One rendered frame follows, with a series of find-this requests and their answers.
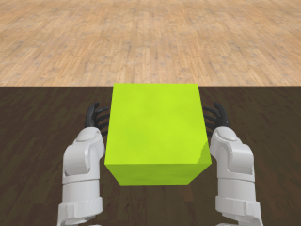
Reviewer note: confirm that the right robot forearm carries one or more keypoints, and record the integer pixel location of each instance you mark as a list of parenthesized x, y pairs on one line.
[(236, 176)]

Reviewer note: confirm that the left robot forearm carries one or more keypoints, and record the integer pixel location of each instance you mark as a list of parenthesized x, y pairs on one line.
[(81, 199)]

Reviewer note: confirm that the left robot hand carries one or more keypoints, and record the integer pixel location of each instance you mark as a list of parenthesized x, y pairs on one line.
[(92, 120)]

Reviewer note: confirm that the carton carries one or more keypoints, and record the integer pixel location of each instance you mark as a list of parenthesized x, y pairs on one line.
[(156, 134)]

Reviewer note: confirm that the right robot hand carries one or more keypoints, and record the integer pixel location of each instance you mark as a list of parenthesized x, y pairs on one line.
[(221, 119)]

